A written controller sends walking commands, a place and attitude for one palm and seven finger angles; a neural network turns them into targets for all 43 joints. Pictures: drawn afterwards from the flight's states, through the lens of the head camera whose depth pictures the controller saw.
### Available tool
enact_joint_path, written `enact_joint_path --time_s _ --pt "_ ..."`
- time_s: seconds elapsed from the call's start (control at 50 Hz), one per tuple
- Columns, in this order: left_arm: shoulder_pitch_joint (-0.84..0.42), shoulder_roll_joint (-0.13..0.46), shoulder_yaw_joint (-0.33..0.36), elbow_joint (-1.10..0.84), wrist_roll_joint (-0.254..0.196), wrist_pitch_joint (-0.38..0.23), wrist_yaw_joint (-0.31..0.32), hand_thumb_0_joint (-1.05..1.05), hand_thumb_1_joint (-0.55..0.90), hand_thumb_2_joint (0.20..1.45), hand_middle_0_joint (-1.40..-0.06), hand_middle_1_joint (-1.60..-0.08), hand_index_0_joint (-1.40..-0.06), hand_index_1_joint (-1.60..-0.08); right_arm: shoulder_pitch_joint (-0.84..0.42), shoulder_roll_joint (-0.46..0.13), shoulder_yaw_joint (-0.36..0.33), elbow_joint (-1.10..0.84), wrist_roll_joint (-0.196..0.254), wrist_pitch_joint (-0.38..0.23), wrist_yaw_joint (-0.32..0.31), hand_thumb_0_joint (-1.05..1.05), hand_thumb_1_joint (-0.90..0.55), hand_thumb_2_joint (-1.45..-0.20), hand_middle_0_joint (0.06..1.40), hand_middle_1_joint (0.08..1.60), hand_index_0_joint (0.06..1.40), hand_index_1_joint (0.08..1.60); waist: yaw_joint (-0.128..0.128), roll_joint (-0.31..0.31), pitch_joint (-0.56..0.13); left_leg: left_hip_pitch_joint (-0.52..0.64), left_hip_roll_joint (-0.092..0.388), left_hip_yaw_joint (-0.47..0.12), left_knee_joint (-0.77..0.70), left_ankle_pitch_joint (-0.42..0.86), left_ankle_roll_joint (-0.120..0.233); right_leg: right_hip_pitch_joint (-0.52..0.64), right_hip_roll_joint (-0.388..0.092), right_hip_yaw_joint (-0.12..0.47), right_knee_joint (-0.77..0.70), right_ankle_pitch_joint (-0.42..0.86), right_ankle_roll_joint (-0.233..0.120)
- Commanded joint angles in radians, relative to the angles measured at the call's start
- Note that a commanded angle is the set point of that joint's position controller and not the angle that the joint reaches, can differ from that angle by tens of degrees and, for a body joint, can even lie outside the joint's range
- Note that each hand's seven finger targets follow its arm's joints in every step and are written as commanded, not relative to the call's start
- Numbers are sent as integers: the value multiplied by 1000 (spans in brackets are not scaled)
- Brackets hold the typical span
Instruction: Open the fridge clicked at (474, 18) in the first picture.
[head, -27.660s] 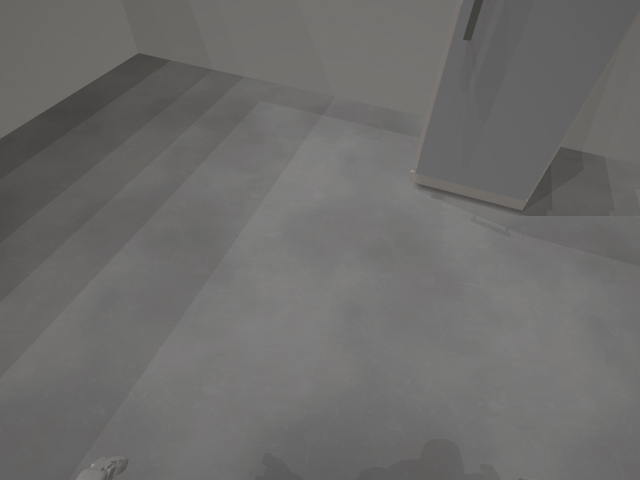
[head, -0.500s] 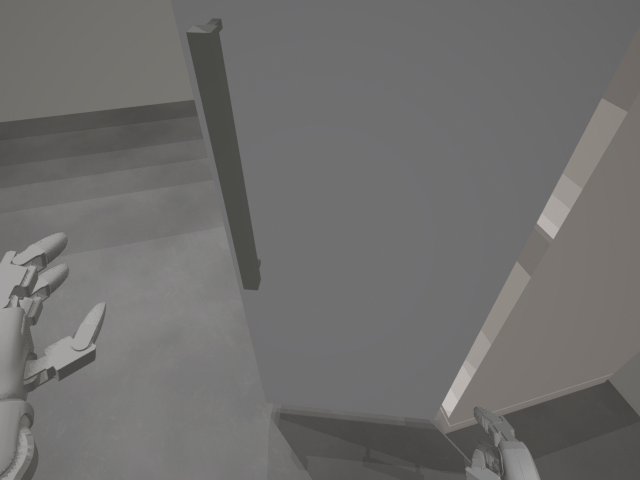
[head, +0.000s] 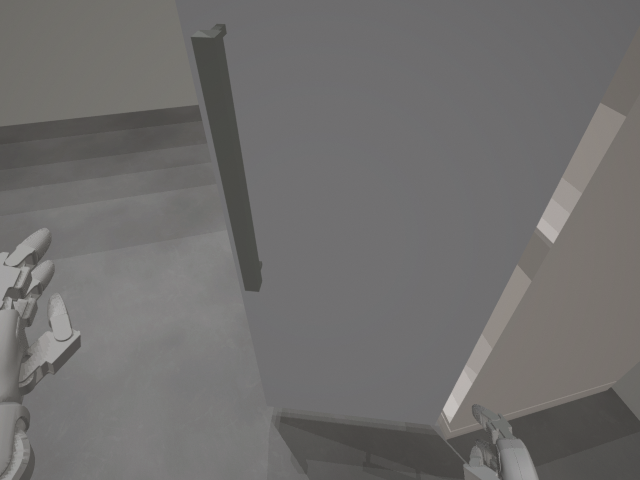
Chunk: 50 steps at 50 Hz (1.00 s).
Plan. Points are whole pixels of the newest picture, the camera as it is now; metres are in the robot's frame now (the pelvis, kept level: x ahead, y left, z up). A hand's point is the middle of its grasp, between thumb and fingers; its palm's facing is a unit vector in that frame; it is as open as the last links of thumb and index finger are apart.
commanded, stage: step back with the hand held close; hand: left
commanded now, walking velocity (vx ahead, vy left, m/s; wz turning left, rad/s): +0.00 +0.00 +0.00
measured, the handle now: (240, 184) +0.46 +0.19 +0.15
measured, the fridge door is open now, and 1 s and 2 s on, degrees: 68 68 68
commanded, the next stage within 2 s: stop stepping back and stand still in 1.32 s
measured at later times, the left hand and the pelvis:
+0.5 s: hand (39, 367) +0.15 +0.29 +0.15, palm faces +0.40 -0.79 -0.46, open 7.4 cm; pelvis -0.05 +0.02 -0.01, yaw -1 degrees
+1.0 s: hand out of the picture +0.08 +0.32 +0.16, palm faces +0.52 -0.76 -0.39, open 7.4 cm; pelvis -0.12 +0.04 -0.02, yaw +4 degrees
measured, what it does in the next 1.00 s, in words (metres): shifts its weight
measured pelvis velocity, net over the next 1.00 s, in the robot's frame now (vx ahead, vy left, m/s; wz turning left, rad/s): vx -0.12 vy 0.04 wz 0.08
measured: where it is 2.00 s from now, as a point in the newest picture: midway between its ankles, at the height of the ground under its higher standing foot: outside the picture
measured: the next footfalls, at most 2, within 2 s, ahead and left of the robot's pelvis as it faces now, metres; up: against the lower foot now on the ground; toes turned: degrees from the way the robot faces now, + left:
right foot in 1.16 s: -0.14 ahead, -0.10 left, +0.00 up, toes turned +3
left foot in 1.30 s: -0.04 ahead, +0.12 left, +0.00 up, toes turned +1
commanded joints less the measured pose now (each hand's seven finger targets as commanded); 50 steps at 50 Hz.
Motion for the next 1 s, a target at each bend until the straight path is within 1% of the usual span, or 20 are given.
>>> enact_joint_path --time_s 0.0,0.02,0.04,0.06,0.1,0.18,0.32,0.38,0.5,0.54,0.58,0.68,0.74,0.8,0.84,0.88,0.9,0.92,0.94,0.98 --pt "-127 192 116 -215 3 -71 17 0 900 900 -200 -300 -200 -300 -138 -115 -44 -165 -2 -52 -15 0 -900 -900 200 300 200 300 -7 35 -52 52 -2 -18 -61 121 14 -84 27 -11 -64 123 -25" --pt "-149 162 73 -219 6 -71 12 0 900 900 -200 -300 -200 -300 -145 -118 -43 -164 -4 -57 -15 0 -900 -900 200 300 200 300 -11 29 -43 56 -3 -19 -64 110 17 -92 27 -10 -75 113 -24" --pt "-266 300 192 -308 18 -111 27 0 900 900 -200 -300 -200 -300 -168 -138 -42 -210 7 -33 -10 0 -900 -900 200 300 200 300 -47 8 10 -32 17 -34 -13 49 34 -192 -20 62 -128 127 -17" --pt "-161 223 137 -227 18 -117 24 0 900 900 -200 -300 -200 -300 -155 -120 -39 -188 1 -17 -13 0 -900 -900 200 300 200 300 -53 -45 0 -46 10 -43 11 48 32 -201 -43 57 -128 120 -23" --pt "-63 189 111 -222 25 -126 23 0 900 900 -200 -300 -200 -300 -134 -122 -48 -204 0 7 -7 0 -900 -900 200 300 200 300 -55 -28 -55 -38 14 -38 35 107 29 -203 -55 56 -99 169 -27" --pt "33 224 159 -276 20 -149 32 0 900 900 -200 -300 -200 -300 -116 -128 -64 -236 4 38 -12 0 -900 -900 200 300 200 300 -54 33 -180 -18 39 -47 26 295 27 -150 -37 29 -2 281 -15" --pt "67 260 197 -306 12 -166 42 0 900 900 -200 -300 -200 -300 -112 -136 -76 -267 14 57 -22 0 -900 -900 200 300 200 300 -57 14 -197 -88 63 -65 4 275 33 -141 -16 29 57 276 -2" --pt "69 239 180 -289 15 -173 47 0 900 900 -200 -300 -200 -300 -98 -138 -77 -270 20 53 -20 0 -900 -900 200 300 200 300 -61 7 -165 -159 73 -74 -15 145 37 -148 -13 37 61 194 0" --pt "54 231 190 -301 38 -209 58 0 900 900 -200 -300 -200 -300 -89 -149 -82 -271 22 21 -19 0 -900 -900 200 300 200 300 -65 50 -109 -415 94 -134 -88 -290 69 -69 4 60 107 13 -4" --pt "44 234 196 -320 45 -222 60 0 900 900 -200 -300 -200 -300 -82 -148 -83 -272 21 8 -20 0 -900 -900 200 300 200 300 -66 45 -101 -456 97 -150 -90 -345 72 -64 5 65 115 -28 -8" --pt "24 230 196 -344 54 -238 62 0 900 900 -200 -300 -200 -300 -77 -155 -86 -269 18 -9 -18 0 -900 -900 200 300 200 300 -69 96 -95 -495 112 -173 -108 -428 79 -66 19 62 144 -87 -9" --pt "53 242 232 -352 63 -268 63 0 900 900 -200 -300 -200 -300 -58 -149 -89 -253 11 -48 -17 0 -900 -900 200 300 200 300 -65 141 -124 -544 135 -218 -127 -473 92 -24 56 73 232 -22 -13" --pt "47 232 220 -334 60 -277 57 0 900 900 -200 -300 -200 -300 -47 -138 -93 -244 9 -56 -12 0 -900 -900 200 300 200 300 -72 26 -93 -501 84 -163 -18 -445 67 -138 18 161 122 -128 -40" --pt "-17 221 175 -329 51 -280 65 0 900 900 -200 -300 -200 -300 -31 -128 -91 -206 6 -56 -4 0 -900 -900 200 300 200 300 -86 -87 -73 -246 12 -85 204 -262 15 -446 -95 276 -54 -257 -96" --pt "-65 229 157 -333 53 -279 75 0 900 900 -200 -300 -200 -300 -25 -121 -86 -185 4 -55 -5 0 -900 -900 200 300 200 300 -96 -107 -85 -141 9 -75 233 -181 6 -523 -111 242 -56 -188 -94" --pt "-79 239 164 -340 53 -280 79 0 900 900 -200 -300 -200 -300 -41 -132 -87 -196 11 -55 -11 0 -900 -900 200 300 200 300 -97 -37 -85 -183 46 -133 101 -235 21 -483 -40 163 17 -182 -52" --pt "-79 243 176 -346 56 -284 77 0 900 900 -200 -300 -200 -300 -55 -142 -87 -208 14 -60 -15 0 -900 -900 200 300 200 300 -94 56 -77 -277 103 -207 -38 -372 43 -406 20 116 107 -202 -22" --pt "-77 254 205 -355 65 -292 75 0 900 900 -200 -300 -200 -300 -78 -162 -92 -218 10 -70 -25 0 -900 -900 200 300 200 300 -84 213 -91 -460 204 -332 -229 -548 86 -217 101 57 314 -144 6" --pt "-64 245 225 -360 74 -296 71 0 900 900 -200 -300 -200 -300 -75 -162 -98 -219 6 -75 -24 0 -900 -900 200 300 200 300 -72 280 -129 -592 294 -433 -323 -649 132 -72 144 37 528 -91 11" --pt "-25 259 244 -353 63 -297 62 0 900 900 -200 -300 -200 -300 -68 -137 -112 -212 -1 -77 -9 0 -900 -900 200 300 200 300 -64 148 -167 -510 298 -359 -261 -467 143 -105 132 55 580 -181 -10"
